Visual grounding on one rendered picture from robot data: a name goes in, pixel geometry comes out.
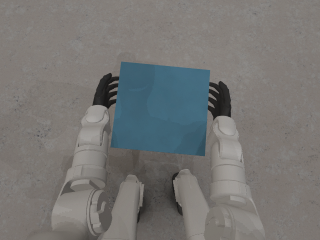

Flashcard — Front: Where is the left robot hand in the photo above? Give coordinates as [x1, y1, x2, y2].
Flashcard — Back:
[92, 73, 119, 109]

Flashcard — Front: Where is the robot left forearm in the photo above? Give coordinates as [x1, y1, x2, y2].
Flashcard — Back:
[51, 105, 111, 230]

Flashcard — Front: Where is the robot right forearm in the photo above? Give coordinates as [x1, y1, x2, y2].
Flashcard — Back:
[207, 115, 266, 238]

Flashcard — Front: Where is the right robot upper arm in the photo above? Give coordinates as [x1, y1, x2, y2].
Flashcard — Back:
[204, 204, 266, 240]

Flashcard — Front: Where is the robot left shin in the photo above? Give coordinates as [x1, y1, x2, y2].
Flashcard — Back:
[119, 175, 140, 213]

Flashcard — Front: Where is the right robot hand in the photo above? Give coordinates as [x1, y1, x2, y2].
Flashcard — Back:
[208, 81, 232, 120]

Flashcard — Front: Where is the left robot upper arm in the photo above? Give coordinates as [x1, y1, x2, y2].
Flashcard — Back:
[27, 188, 112, 240]

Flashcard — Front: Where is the carton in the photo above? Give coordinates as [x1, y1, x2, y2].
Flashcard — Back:
[110, 61, 210, 156]

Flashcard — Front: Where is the robot right thigh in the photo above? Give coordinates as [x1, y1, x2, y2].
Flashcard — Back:
[173, 174, 210, 240]

